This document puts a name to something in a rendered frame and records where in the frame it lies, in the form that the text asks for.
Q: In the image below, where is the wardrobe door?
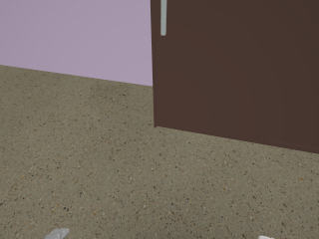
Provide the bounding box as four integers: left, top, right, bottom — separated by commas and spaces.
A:
270, 68, 319, 148
155, 0, 319, 142

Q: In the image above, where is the robot left hand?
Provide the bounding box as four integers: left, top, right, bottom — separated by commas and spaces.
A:
43, 228, 70, 239

